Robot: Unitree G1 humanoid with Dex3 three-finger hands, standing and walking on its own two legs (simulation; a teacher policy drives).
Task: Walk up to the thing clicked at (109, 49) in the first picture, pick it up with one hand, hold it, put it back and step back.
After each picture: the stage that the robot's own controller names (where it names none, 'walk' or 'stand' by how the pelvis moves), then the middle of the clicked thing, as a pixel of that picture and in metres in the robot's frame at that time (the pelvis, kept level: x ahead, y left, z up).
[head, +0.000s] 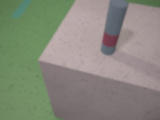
stand; (112, 30) +0.58 -0.12 +0.07
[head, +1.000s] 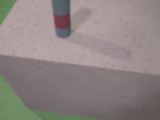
walk; (61, 9) +0.59 +0.11 +0.11
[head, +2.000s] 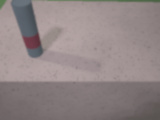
stand; (29, 31) +0.55 +0.23 +0.09
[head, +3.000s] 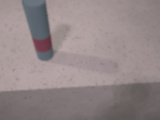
stand; (40, 32) +0.50 +0.16 +0.10
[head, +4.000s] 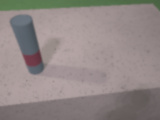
stand; (29, 48) +0.47 +0.21 +0.07
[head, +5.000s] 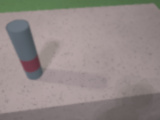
stand; (27, 53) +0.44 +0.20 +0.07
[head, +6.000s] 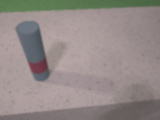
stand; (35, 55) +0.43 +0.18 +0.07
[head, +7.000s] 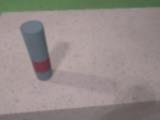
stand; (39, 54) +0.44 +0.17 +0.07
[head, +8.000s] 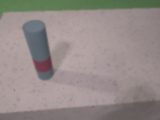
rise first; (40, 54) +0.44 +0.16 +0.07
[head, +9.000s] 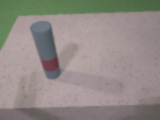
rise first; (47, 53) +0.45 +0.17 +0.07
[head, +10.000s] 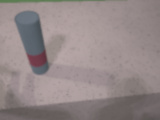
go down; (34, 47) +0.46 +0.15 +0.08
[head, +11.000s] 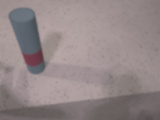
go down; (30, 46) +0.45 +0.16 +0.09
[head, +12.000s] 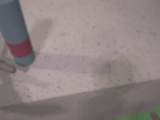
close in; (16, 34) +0.45 +0.17 +0.12
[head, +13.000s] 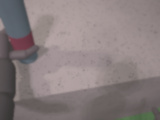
close; (18, 29) +0.47 +0.16 +0.13
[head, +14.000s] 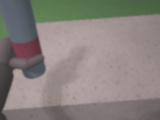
lift; (24, 35) +0.34 +0.16 +0.27
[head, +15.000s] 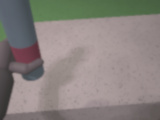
hold; (23, 39) +0.34 +0.16 +0.26
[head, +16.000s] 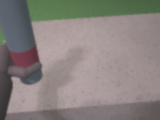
hold; (21, 43) +0.33 +0.16 +0.24
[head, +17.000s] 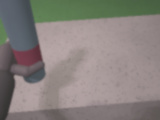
hold; (25, 42) +0.33 +0.15 +0.25
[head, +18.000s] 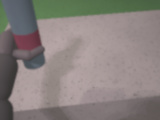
crouch; (25, 28) +0.39 +0.16 +0.26
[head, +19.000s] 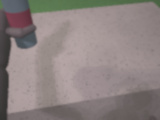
lower; (17, 7) +0.47 +0.16 +0.26
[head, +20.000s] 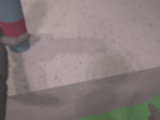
lower; (10, 14) +0.51 +0.16 +0.14
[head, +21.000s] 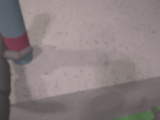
lower; (13, 29) +0.47 +0.17 +0.13
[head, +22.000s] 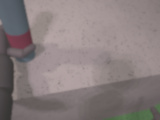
lower; (17, 27) +0.47 +0.16 +0.13
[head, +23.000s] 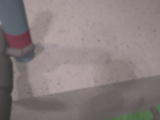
lower; (16, 27) +0.47 +0.16 +0.13
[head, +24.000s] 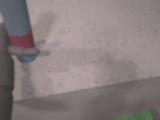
open; (19, 28) +0.47 +0.16 +0.13
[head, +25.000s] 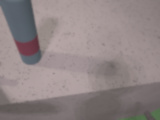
sink last; (24, 32) +0.45 +0.15 +0.12
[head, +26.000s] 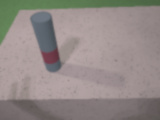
sink last; (48, 45) +0.47 +0.17 +0.09
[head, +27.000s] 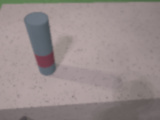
stand; (43, 48) +0.44 +0.15 +0.08
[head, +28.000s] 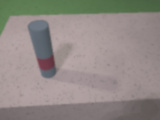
stand; (44, 52) +0.47 +0.16 +0.07
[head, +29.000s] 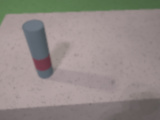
stand; (40, 52) +0.46 +0.17 +0.07
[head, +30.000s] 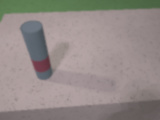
stand; (39, 54) +0.45 +0.17 +0.07
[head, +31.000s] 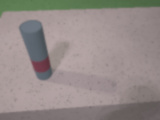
stand; (38, 54) +0.44 +0.17 +0.07
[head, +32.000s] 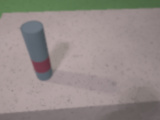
stand; (39, 54) +0.44 +0.17 +0.07
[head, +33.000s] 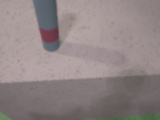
walk; (48, 22) +0.51 +0.13 +0.09
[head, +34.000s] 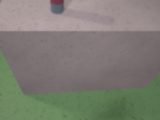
walk; out of the picture +0.79 +0.14 +0.08
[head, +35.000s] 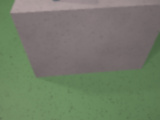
stand; out of the picture +1.11 +0.23 +0.09
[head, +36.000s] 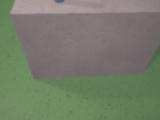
stand; out of the picture +1.06 +0.16 +0.07
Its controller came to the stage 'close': yes
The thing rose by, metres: 0.20
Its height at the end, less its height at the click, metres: +0.00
